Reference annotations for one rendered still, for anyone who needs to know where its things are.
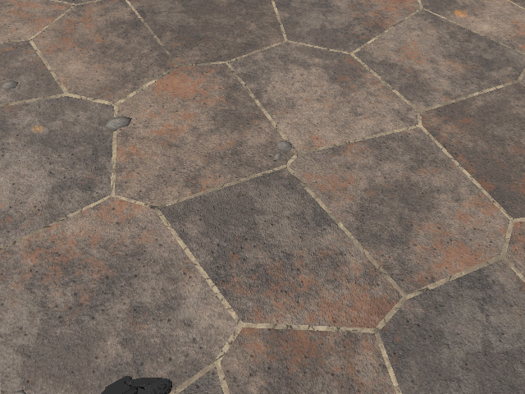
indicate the robot left hand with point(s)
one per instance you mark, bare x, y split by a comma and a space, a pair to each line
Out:
127, 385

